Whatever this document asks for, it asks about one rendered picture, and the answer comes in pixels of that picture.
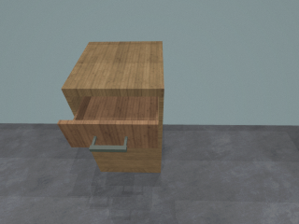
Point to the drawer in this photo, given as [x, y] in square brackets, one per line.
[110, 119]

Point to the handle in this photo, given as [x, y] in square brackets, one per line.
[108, 148]

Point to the cabinet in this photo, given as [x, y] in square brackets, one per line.
[121, 69]

